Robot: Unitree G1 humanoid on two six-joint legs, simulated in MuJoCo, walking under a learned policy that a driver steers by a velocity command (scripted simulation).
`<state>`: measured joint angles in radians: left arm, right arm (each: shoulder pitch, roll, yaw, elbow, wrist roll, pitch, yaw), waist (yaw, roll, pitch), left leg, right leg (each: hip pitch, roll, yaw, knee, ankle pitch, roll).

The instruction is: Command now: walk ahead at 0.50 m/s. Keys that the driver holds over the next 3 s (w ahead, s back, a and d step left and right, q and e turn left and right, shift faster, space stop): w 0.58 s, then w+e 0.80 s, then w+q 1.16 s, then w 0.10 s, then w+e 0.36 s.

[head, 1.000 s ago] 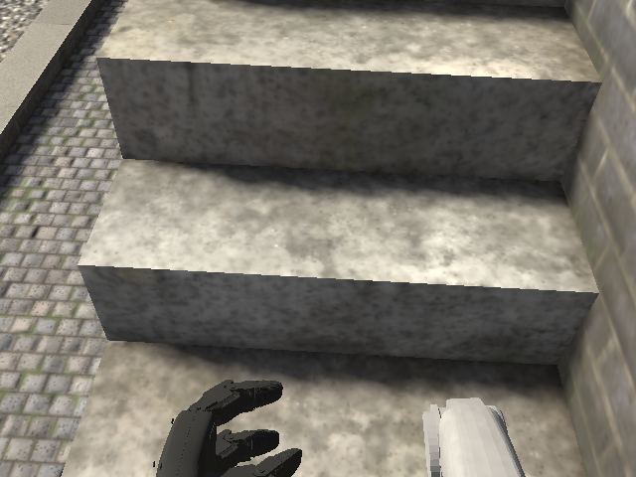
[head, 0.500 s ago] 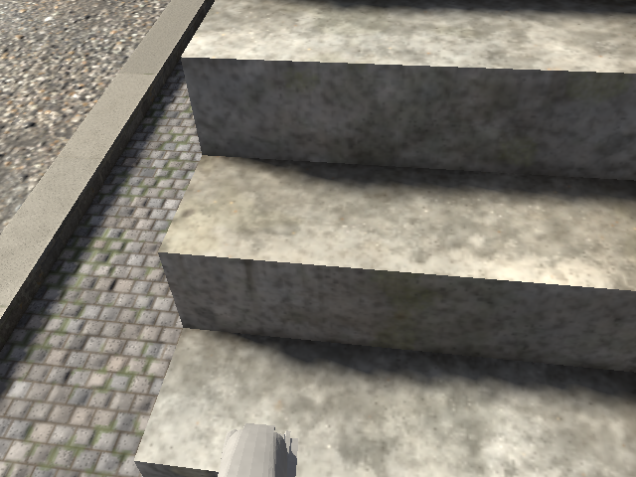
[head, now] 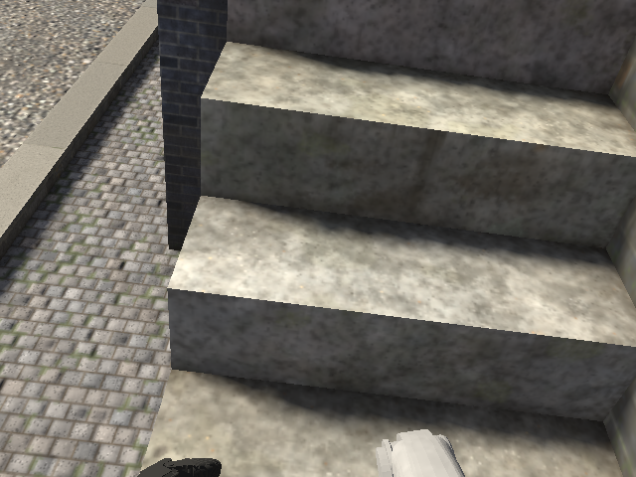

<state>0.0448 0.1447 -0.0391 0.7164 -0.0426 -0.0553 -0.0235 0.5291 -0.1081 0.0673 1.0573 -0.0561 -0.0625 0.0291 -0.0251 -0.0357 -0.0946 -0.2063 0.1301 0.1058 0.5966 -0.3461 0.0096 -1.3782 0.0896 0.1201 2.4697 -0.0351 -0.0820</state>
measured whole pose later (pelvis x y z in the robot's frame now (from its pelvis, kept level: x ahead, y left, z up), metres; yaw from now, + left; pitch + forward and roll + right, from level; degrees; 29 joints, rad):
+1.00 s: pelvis +0.44 -0.06 +0.36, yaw -10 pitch -1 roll +3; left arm 0.12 0.32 0.06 0.53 0.00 -0.04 -0.04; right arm 0.24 -0.26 -0.04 0.86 -0.01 -0.07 -0.05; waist 0.13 0.04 -0.03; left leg -0.06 0.16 0.16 0.75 -0.40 -0.10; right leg -0.77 -0.01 -0.04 1.39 -0.38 -0.04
